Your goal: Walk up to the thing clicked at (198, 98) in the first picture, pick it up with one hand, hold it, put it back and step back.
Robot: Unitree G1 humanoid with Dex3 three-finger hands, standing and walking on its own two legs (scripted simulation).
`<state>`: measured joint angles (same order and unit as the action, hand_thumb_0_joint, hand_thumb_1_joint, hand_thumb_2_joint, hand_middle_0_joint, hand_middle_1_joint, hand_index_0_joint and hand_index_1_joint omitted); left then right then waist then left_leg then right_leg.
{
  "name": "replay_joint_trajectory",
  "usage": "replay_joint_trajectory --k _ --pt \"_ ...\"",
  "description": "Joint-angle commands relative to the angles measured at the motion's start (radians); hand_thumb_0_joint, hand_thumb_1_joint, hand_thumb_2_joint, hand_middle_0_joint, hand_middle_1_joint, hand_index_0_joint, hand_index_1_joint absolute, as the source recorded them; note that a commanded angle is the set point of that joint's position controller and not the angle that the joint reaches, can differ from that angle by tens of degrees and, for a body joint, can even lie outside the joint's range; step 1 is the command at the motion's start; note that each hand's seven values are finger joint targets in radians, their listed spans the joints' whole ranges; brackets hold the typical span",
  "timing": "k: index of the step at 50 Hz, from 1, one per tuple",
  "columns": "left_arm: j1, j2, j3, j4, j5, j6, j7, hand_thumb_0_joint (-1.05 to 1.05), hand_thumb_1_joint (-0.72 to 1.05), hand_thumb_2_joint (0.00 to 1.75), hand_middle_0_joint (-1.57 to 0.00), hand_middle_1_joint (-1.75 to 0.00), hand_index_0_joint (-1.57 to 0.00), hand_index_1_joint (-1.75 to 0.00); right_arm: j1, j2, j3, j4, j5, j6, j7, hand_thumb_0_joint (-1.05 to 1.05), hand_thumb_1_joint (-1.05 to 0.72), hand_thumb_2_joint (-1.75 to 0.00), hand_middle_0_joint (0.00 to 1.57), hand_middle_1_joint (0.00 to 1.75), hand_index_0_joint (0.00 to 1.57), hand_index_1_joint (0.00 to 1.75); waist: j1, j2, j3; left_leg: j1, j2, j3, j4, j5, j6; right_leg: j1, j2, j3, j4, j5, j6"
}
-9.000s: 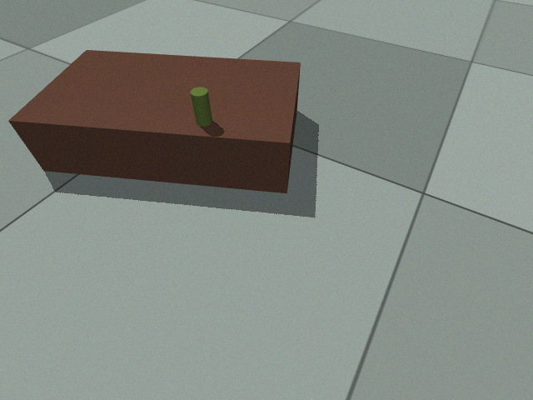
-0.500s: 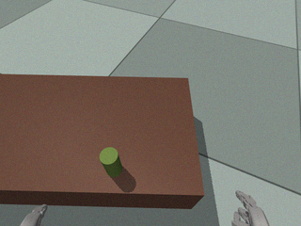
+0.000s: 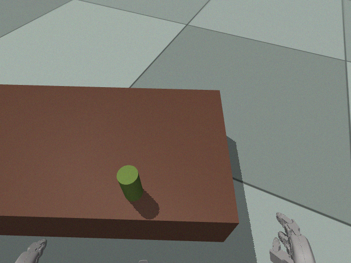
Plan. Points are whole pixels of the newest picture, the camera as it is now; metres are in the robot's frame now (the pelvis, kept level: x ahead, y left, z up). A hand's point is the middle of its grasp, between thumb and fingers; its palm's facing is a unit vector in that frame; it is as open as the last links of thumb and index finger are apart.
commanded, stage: go down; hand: left
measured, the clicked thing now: (130, 184) +0.45 +0.17 -0.31
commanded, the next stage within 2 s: none
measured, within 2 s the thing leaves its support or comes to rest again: neither
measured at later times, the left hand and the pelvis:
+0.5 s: hand (45, 234) +0.22 +0.30 -0.05, palm faces +0.11 -0.95 -0.31, open 17.2 cm; pelvis -0.01 +0.00 +0.00, yaw +0 degrees
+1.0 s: hand (42, 207) +0.28 +0.32 -0.05, palm faces +0.07 -0.98 -0.19, open 17.5 cm; pelvis -0.01 +0.01 -0.01, yaw -1 degrees
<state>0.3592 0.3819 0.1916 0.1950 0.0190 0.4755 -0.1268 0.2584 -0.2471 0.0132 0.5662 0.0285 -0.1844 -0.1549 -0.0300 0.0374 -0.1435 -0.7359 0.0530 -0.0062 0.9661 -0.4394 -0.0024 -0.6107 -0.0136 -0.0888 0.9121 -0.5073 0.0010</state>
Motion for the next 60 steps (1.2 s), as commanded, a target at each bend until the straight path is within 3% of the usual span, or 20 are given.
replay_joint_trajectory --k 1,9,13,18,23,25,31,32,34,35,36,37,39,46,47,49,51,56,58,60 --pt "-0.021 0.227 0.104 -0.198 0.0 -0.019 0.02 0.0 -0.54 0.1 -0.07 -0.08 -0.06 -0.09 -0.038 -0.138 -0.059 -0.148 -0.003 -0.065 -0.03 0.0 -0.84 -0.88 0.2 0.3 0.2 0.3 0.0 0.066 -0.124 0.192 -0.036 -0.023 -0.129 0.204 0.017 -0.027 0.031 0.026 -0.133 0.201 -0.009" --pt "-0.006 0.231 0.105 -0.194 -0.005 -0.005 0.016 0.0 -0.54 0.1 -0.07 -0.07 -0.05 -0.08 -0.033 -0.136 -0.052 -0.14 -0.004 -0.087 -0.047 0.0 -0.86 -0.89 0.2 0.3 0.2 0.3 -0.009 0.057 -0.12 0.178 -0.037 -0.024 -0.112 0.194 0.021 -0.036 0.031 0.029 -0.127 0.196 -0.007" --pt "-0.128 0.277 0.136 -0.202 -0.01 -0.03 0.023 0.0 -0.52 0.11 -0.07 -0.07 -0.05 -0.08 -0.024 -0.137 -0.047 -0.126 -0.003 -0.1 -0.058 0.0 -0.86 -0.89 0.2 0.3 0.2 0.3 -0.019 0.053 -0.112 0.168 -0.037 -0.022 -0.108 0.175 0.021 -0.038 0.026 0.041 -0.135 0.191 -0.004" --pt "-0.335 0.354 0.187 -0.095 -0.037 -0.096 0.011 0.0 -0.49 0.12 -0.06 -0.06 -0.03 -0.08 -0.021 -0.151 -0.037 -0.078 -0.001 -0.126 -0.072 0.0 -0.86 -0.89 0.2 0.3 0.2 0.3 -0.043 0.045 -0.083 0.143 -0.035 -0.03 -0.114 0.12 0.024 -0.058 0.02 0.054 -0.147 0.151 0.0" --pt "-0.449 0.426 0.244 0.011 -0.07 -0.165 -0.056 0.0 -0.49 0.11 -0.06 -0.05 -0.03 -0.07 -0.002 -0.168 -0.036 -0.028 -0.003 -0.143 -0.072 0.0 -0.88 -0.9 0.2 0.3 0.2 0.3 -0.028 0.1 -0.148 0.208 -0.035 -0.031 -0.133 0.162 0.019 -0.016 0.017 0.063 -0.153 0.189 -0.006" --pt "-0.484 0.41 0.239 0.125 -0.072 -0.184 -0.088 0.0 -0.51 0.1 -0.06 -0.04 -0.03 -0.07 0.007 -0.168 -0.036 -0.005 -0.006 -0.146 -0.068 0.0 -0.88 -0.9 0.2 0.3 0.2 0.3 -0.037 0.083 -0.137 0.203 -0.035 -0.033 -0.133 0.181 0.021 -0.028 0.023 0.053 -0.149 0.208 -0.007" --pt "-0.589 0.458 0.291 0.311 -0.087 -0.285 -0.2 0.0 -0.54 0.08 -0.07 -0.03 -0.04 -0.06 0.063 -0.189 -0.055 0.021 -0.016 -0.14 -0.04 0.0 -0.89 -0.9 0.2 0.3 0.2 0.3 -0.007 0.094 -0.219 0.244 -0.027 -0.035 -0.115 0.315 0.019 -0.022 0.033 0.031 -0.112 0.291 -0.017" --pt "-0.547 0.436 0.28 0.389 -0.083 -0.298 -0.222 0.0 -0.53 0.08 -0.07 -0.04 -0.04 -0.06 0.063 -0.185 -0.053 0.021 -0.017 -0.138 -0.035 0.0 -0.89 -0.9 0.2 0.3 0.2 0.3 -0.005 0.074 -0.183 0.222 -0.024 -0.036 -0.115 0.319 0.019 -0.039 0.036 0.027 -0.108 0.288 -0.017" --pt "-0.533 0.463 0.303 0.431 -0.08 -0.335 -0.247 0.0 -0.56 0.07 -0.07 -0.04 -0.04 -0.06 0.07 -0.194 -0.06 0.01 -0.019 -0.131 -0.026 0.0 -0.89 -0.9 0.2 0.3 0.2 0.3 0.009 0.053 -0.202 0.216 -0.025 -0.031 -0.107 0.352 0.022 -0.028 0.035 0.028 -0.104 0.315 -0.017" --pt "-0.591 0.466 0.296 0.35 -0.082 -0.361 -0.259 0.0 -0.56 0.07 -0.07 -0.03 -0.04 -0.06 0.08 -0.19 -0.065 0.01 -0.022 -0.125 -0.021 0.0 -0.89 -0.9 0.2 0.3 0.2 0.3 0.019 0.083 -0.24 0.239 -0.024 -0.029 -0.103 0.38 0.021 -0.023 0.035 0.03 -0.098 0.338 -0.018" --pt "-0.532 0.463 0.304 0.426 -0.079 -0.366 -0.265 0.0 -0.56 0.07 -0.07 -0.04 -0.04 -0.06 0.084 -0.195 -0.066 0.007 -0.021 -0.12 -0.016 0.0 -0.89 -0.9 0.2 0.3 0.2 0.3 0.015 0.064 -0.223 0.238 -0.023 -0.027 -0.102 0.391 0.021 -0.019 0.037 0.027 -0.098 0.342 -0.016" --pt "-0.54 0.477 0.321 0.396 -0.081 -0.383 -0.267 0.0 -0.57 0.07 -0.07 -0.03 -0.04 -0.06 0.085 -0.196 -0.069 0.005 -0.023 -0.114 -0.011 0.0 -0.89 -0.9 0.2 0.3 0.2 0.3 0.029 0.063 -0.235 0.237 -0.02 -0.031 -0.1 0.419 0.021 -0.017 0.039 0.025 -0.088 0.358 -0.017" --pt "-0.539 0.484 0.333 0.441 -0.085 -0.409 -0.268 0.0 -0.57 0.08 -0.07 -0.03 -0.04 -0.06 0.096 -0.201 -0.074 0.008 -0.024 -0.1 -0.004 0.0 -0.89 -0.9 0.2 0.3 0.2 0.3 0.023 0.034 -0.209 0.217 -0.02 -0.025 -0.085 0.43 0.029 -0.028 0.038 0.034 -0.09 0.376 -0.012" --pt "-0.745 0.559 0.352 0.326 -0.077 -0.534 -0.261 0.0 -0.55 0.09 -0.07 -0.02 -0.03 -0.05 0.114 -0.198 -0.076 0.026 -0.032 -0.083 -0.009 0.0 -0.9 -0.9 0.2 0.3 0.2 0.3 -0.005 0.124 -0.268 0.299 -0.014 -0.024 -0.089 0.401 0.022 -0.071 0.031 0.049 -0.084 0.341 -0.014" --pt "-0.792 0.571 0.352 0.324 -0.077 -0.547 -0.258 0.0 -0.54 0.08 -0.07 -0.01 -0.03 -0.04 0.122 -0.208 -0.08 0.032 -0.033 -0.082 -0.012 0.0 -0.9 -0.9 0.2 0.3 0.2 0.3 -0.023 0.121 -0.282 0.319 -0.013 -0.024 -0.089 0.397 0.025 -0.074 0.031 0.052 -0.091 0.345 -0.014" --pt "-0.881 0.607 0.376 0.359 -0.075 -0.575 -0.255 0.0 -0.53 0.09 -0.07 -0.02 -0.03 -0.05 0.125 -0.209 -0.076 0.049 -0.036 -0.081 -0.017 0.0 -0.9 -0.9 0.2 0.3 0.2 0.3 -0.041 0.109 -0.257 0.286 -0.012 -0.025 -0.083 0.35 0.029 -0.097 0.031 0.056 -0.094 0.322 -0.013" --pt "-0.893 0.586 0.379 0.475 -0.078 -0.596 -0.263 0.0 -0.53 0.09 -0.06 -0.02 -0.03 -0.05 0.121 -0.213 -0.072 0.054 -0.037 -0.076 -0.017 0.0 -0.9 -0.9 0.2 0.3 0.2 0.3 -0.05 0.074 -0.212 0.236 -0.015 -0.022 -0.086 0.273 0.033 -0.12 0.03 0.057 -0.099 0.271 -0.017" --pt "-0.896 0.582 0.345 0.671 -0.071 -0.617 -0.316 0.0 -0.49 0.07 -0.06 -0.03 -0.04 -0.04 0.113 -0.219 -0.061 0.047 -0.042 -0.066 -0.004 0.0 -0.88 -0.9 0.2 0.3 0.2 0.3 -0.022 0.128 -0.174 0.181 -0.016 -0.027 -0.119 0.122 0.018 -0.152 0.029 0.05 -0.102 0.151 -0.031" --pt "-0.937 0.603 0.353 0.667 -0.079 -0.626 -0.332 0.0 -0.51 0.06 -0.07 -0.02 -0.05 -0.04 0.127 -0.215 -0.055 0.046 -0.042 -0.063 0.002 0.0 -0.89 -0.9 0.2 0.3 0.2 0.3 -0.019 0.14 -0.256 0.216 -0.012 -0.032 -0.103 0.191 0.017 -0.137 0.027 0.042 -0.089 0.199 -0.028" --pt "-0.911 0.603 0.361 0.738 -0.089 -0.63 -0.344 0.0 -0.53 0.05 -0.07 -0.03 -0.05 -0.05 0.129 -0.226 -0.053 0.042 -0.04 -0.059 0.005 0.0 -0.88 -0.9 0.2 0.3 0.2 0.3 -0.023 0.106 -0.223 0.192 -0.01 -0.034 -0.088 0.23 0.02 -0.149 0.032 0.037 -0.083 0.221 -0.026"
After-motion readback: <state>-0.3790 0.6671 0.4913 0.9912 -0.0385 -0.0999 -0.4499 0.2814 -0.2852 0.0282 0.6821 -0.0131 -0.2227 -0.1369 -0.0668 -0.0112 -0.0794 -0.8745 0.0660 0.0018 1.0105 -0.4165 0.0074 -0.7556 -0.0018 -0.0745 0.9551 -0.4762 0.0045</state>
